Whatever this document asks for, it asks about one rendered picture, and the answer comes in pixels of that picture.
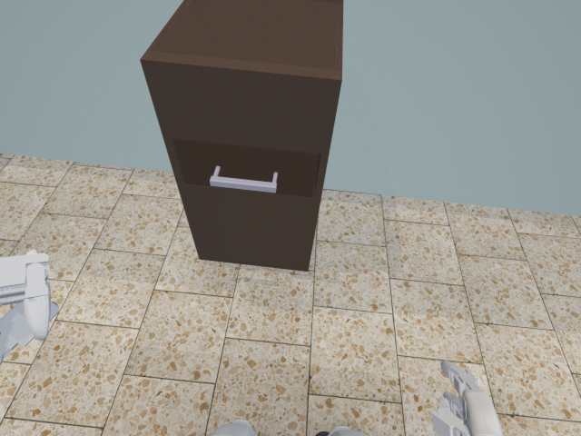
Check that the right robot hand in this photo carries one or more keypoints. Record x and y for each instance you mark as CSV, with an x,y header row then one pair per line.
x,y
474,415

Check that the cabinet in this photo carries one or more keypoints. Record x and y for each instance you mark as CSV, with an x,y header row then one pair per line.
x,y
262,73

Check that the robot left shin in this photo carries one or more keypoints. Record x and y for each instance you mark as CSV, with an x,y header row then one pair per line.
x,y
242,422

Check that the handle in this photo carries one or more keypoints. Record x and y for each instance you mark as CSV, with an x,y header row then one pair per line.
x,y
242,183

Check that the drawer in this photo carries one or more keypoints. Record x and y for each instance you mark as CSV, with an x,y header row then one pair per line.
x,y
296,170

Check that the left robot hand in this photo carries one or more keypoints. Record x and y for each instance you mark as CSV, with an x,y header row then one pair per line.
x,y
23,280

